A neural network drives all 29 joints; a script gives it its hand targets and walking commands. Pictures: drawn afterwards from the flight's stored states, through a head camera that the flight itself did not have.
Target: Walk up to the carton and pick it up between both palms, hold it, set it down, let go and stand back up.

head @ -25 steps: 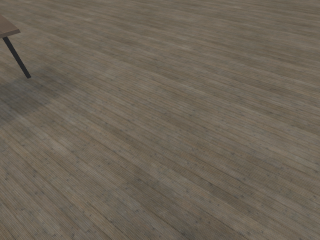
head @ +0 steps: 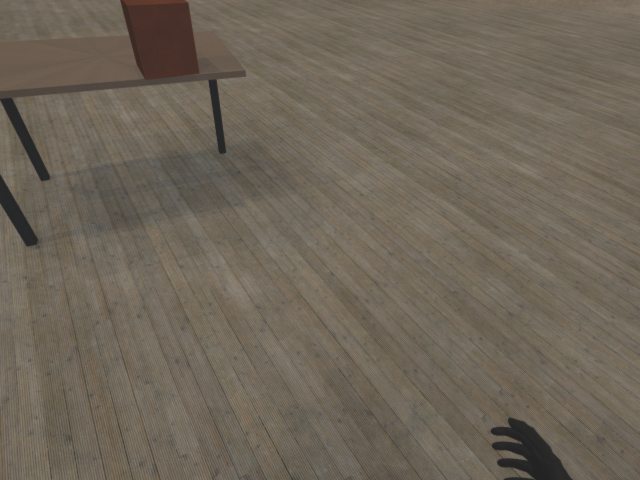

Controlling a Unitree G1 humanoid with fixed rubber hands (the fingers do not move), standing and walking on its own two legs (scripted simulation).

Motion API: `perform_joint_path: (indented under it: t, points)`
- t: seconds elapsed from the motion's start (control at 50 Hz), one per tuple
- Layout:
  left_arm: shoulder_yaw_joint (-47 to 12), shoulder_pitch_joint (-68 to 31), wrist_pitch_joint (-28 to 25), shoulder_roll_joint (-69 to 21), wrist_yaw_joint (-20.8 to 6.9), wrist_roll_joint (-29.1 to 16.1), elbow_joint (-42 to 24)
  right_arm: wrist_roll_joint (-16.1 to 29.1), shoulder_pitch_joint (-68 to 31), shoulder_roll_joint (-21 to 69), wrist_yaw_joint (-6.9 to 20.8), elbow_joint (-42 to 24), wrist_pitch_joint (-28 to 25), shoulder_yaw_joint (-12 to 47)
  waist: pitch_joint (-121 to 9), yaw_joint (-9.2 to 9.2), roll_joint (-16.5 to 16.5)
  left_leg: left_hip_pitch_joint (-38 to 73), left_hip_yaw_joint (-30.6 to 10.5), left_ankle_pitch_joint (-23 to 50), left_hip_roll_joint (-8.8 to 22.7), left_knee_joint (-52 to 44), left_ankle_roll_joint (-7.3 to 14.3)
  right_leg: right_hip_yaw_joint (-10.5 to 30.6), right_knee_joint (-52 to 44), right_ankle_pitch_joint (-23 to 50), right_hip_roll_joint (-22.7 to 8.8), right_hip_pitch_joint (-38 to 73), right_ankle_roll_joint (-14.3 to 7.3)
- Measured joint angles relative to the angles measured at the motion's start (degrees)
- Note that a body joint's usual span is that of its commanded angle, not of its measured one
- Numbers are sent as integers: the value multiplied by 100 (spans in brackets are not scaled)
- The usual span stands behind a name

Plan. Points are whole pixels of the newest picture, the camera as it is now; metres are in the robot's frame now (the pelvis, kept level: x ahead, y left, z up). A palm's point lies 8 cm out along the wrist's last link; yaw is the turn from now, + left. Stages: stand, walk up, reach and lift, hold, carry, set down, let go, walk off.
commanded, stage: walk up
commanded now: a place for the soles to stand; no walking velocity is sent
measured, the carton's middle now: (160, 36) +1.68 +0.70 +0.06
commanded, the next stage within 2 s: none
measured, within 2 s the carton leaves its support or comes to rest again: neither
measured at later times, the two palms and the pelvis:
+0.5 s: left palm (163, 292) +0.48 +0.33 -0.07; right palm (414, 380) +0.34 -0.12 -0.11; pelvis +0.29 +0.12 +0.00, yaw +15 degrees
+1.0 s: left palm (75, 301) +0.49 +0.52 -0.12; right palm (260, 190) +0.81 +0.20 -0.06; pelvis +0.56 +0.27 -0.01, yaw +25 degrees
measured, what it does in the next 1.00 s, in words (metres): walks ahead, turning left: left foot, then right foot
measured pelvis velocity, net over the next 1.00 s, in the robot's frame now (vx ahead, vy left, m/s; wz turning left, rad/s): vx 0.56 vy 0.27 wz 0.44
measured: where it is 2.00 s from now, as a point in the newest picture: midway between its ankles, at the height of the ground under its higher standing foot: (209, 313)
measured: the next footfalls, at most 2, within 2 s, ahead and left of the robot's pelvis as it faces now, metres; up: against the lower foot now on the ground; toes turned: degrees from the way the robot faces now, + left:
left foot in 0.04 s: +0.14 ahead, +0.15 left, +0.00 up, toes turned +8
right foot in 0.52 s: +0.52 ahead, +0.07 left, +0.00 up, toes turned +9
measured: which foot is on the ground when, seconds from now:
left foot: up 0.00-0.02, down 0.04-0.56, up 0.58-0.98, down 1.00-1.00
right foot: down 0.00-0.06, up 0.08-0.50, down 0.52-1.00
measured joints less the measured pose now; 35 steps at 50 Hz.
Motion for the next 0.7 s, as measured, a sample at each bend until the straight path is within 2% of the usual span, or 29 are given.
perform_joint_path:
  t: [0.04,0.06,0.08,0.12,0.16,0.2,0.26,0.36,0.42,0.5,0.52,0.54,0.56,0.58,0.6,0.64,0.66,0.7]
  points:
    - [-9,57,39,58,-90,44,-99,-19,40,80,-29,-164,-117,-5,-81,-68,-71,302,66,-153,-159,-144,69,-33,565,-454,-303,-82,-125]
    - [4,9,89,136,-145,56,-124,-55,45,190,-77,-169,-198,-17,-8,-198,-213,211,91,-274,-381,158,144,134,1241,-571,-527,-264,-254]
    - [27,-62,151,200,-220,65,-161,-68,91,302,-140,-179,-272,6,108,-309,-281,125,75,-513,-543,504,219,487,2224,-862,-540,-593,-358]
    - [53,-159,289,255,-377,37,-316,-33,364,506,-319,-156,-334,111,286,-397,-176,148,-13,-932,-606,842,330,1140,4086,-1076,21,-1458,-466]
    - [34,-273,330,272,-491,2,-492,16,790,683,-506,-82,-321,167,426,-477,-78,478,-55,-995,-674,582,369,1246,5241,-806,488,-2288,-579]
    - [1,-503,302,216,-545,-5,-631,1,1293,781,-642,17,-339,162,541,-611,-14,933,-168,-887,-881,45,447,1183,5565,-326,707,-2952,-702]
    - [-111,-782,205,31,-552,-33,-897,-27,1910,725,-697,156,-328,121,617,-627,123,1637,-315,-764,-1118,-738,534,1255,5255,350,833,-3764,-866]
    - [-290,-1096,255,-203,-506,30,-1142,-21,2344,599,-697,279,-510,93,523,-663,184,2627,-632,-801,-1340,-1672,654,1386,4015,1274,788,-4445,-910]
    - [-371,-1370,235,-306,-489,29,-1274,-11,2296,613,-667,257,-538,136,557,-619,30,3101,-789,-917,-1420,-2035,658,1338,2865,1874,855,-4384,-915]
    - [-492,-1631,150,-453,-448,-42,-1405,-40,2100,492,-612,151,-571,122,585,-674,-21,3465,-1022,-1461,-1437,-1925,683,1048,1164,2211,1142,-3688,-988]
    - [-525,-1651,100,-482,-433,-32,-1447,-38,2071,435,-601,131,-588,99,603,-673,-6,3497,-1079,-1692,-1443,-1710,688,960,841,2184,1222,-3411,-1042]
    - [-532,-1674,38,-569,-407,-2,-1419,-36,1957,325,-594,165,-579,55,665,-594,204,3394,-1099,-1961,-1308,-1255,688,853,821,1751,1393,-3287,-1100]
    - [-549,-1665,-4,-634,-370,46,-1418,-30,1793,244,-596,197,-543,4,782,-527,450,3110,-1169,-1996,-1156,-442,675,710,952,1544,1559,-3257,-1138]
    - [-576,-1579,-21,-626,-326,92,-1483,-8,1688,234,-598,170,-480,-13,862,-470,533,2710,-1257,-2096,-1181,571,597,618,1147,1396,1586,-3259,-1156]
    - [-571,-1453,-9,-566,-288,114,-1512,59,1646,269,-600,123,-395,16,883,-432,484,2250,-1232,-2183,-1281,1593,490,558,1339,1235,1496,-3236,-1176]
    - [-424,-1133,60,-422,-152,133,-1437,73,1583,326,-571,87,-241,89,873,-242,311,1404,-851,-2041,-1316,3196,312,507,1452,936,1311,-2945,-1245]
    - [-343,-922,55,-359,-86,148,-1397,33,1508,318,-532,64,-187,73,862,-113,276,1039,-680,-1868,-1263,3682,265,498,1370,856,1255,-2704,-1208]
    - [-229,-432,-50,-235,1,150,-1299,-13,1269,226,-460,-111,-134,-3,813,52,346,338,-542,-1419,-1088,4057,210,434,1103,761,1190,-2185,-1052]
